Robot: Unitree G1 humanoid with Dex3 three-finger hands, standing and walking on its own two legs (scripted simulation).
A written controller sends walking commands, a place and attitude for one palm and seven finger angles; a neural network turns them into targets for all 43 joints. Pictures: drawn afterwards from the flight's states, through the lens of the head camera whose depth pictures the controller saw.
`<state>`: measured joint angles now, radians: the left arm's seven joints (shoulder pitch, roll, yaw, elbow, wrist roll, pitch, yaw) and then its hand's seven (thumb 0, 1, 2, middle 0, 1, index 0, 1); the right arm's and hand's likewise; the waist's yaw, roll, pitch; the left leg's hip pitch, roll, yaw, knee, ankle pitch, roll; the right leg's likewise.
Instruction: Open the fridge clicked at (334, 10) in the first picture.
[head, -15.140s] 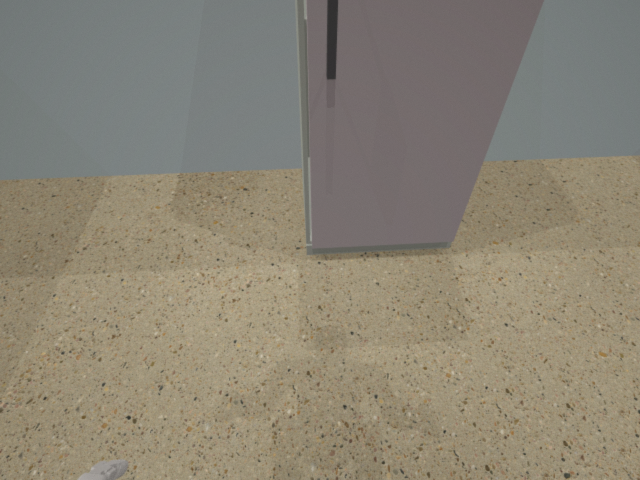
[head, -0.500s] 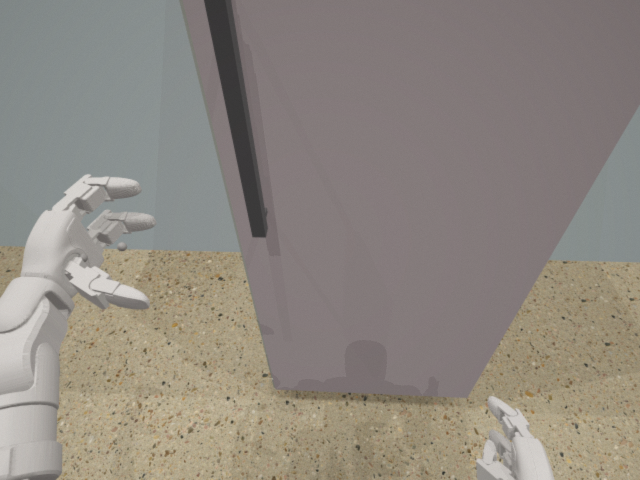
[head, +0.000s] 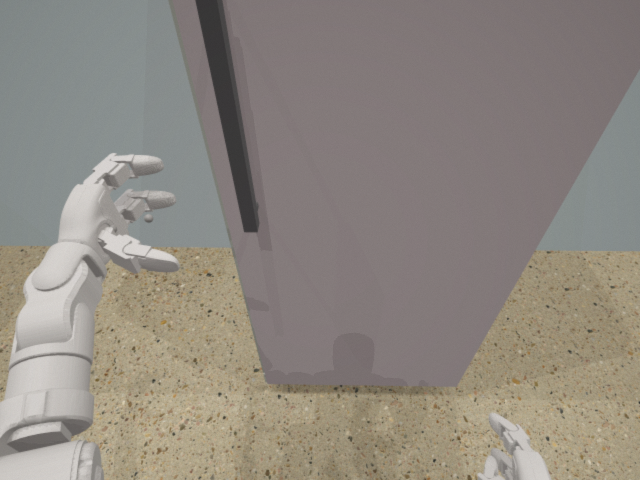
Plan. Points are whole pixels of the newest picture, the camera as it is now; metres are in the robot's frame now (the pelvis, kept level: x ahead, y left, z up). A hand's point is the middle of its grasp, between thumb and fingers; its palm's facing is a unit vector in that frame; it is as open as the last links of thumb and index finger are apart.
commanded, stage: move the hooked fingers beside the handle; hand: left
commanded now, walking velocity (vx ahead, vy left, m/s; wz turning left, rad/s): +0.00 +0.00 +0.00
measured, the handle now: (236, 125) +0.51 +0.15 +0.21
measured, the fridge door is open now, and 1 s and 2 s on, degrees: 0 0 0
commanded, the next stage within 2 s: feel for the door with the fingertips in 1.52 s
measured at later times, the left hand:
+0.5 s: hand (177, 193) +0.41 +0.21 +0.17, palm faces +0.05 -1.00 +0.01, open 14.0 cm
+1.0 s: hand (191, 184) +0.44 +0.20 +0.16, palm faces +0.05 -1.00 +0.01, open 13.9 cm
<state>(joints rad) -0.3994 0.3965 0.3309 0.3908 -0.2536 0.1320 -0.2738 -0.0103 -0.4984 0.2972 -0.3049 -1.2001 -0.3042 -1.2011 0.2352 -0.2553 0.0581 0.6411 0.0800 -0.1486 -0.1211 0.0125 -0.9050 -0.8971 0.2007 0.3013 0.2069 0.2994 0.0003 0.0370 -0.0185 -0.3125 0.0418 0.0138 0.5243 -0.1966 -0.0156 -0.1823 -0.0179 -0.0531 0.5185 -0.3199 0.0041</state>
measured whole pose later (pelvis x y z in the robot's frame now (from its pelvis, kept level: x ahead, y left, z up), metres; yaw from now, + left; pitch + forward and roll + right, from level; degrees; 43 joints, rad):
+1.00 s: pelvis +0.02 +0.00 +0.00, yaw -2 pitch +4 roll -1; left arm -0.62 0.40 0.35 0.71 -0.20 -0.01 -0.22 -0.01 -0.50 0.30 -0.30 -1.20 -0.30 -1.20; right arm 0.33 -0.27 0.02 0.65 0.07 -0.04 -0.08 0.01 -0.91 -0.90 0.20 0.30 0.21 0.30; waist -0.05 0.03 -0.05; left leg -0.40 0.06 0.04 0.59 -0.25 -0.01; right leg -0.28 -0.01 -0.02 0.57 -0.35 0.01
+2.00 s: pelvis +0.01 +0.00 +0.00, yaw -1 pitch +2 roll -1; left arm -0.61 0.28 0.24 0.62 -0.18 0.02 -0.10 -0.01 -0.50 0.30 -0.31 -1.21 -0.30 -1.20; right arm 0.28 -0.25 0.02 0.66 0.06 -0.05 -0.08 0.01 -0.91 -0.90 0.20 0.30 0.21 0.30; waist -0.03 0.04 -0.05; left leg -0.39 0.05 0.02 0.58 -0.23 -0.02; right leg -0.26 -0.01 -0.04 0.57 -0.34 0.00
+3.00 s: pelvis +0.01 +0.00 -0.01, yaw -1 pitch +4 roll -1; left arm -0.71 0.30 0.25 0.76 -0.17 -0.04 -0.10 -0.01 -0.50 0.30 -0.31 -1.20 -0.31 -1.20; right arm 0.31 -0.26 0.01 0.67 0.06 -0.03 -0.07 0.01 -0.91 -0.90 0.20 0.30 0.21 0.30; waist -0.05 0.03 -0.05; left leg -0.43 0.06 0.02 0.60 -0.24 -0.02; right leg -0.30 0.00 -0.03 0.59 -0.35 0.00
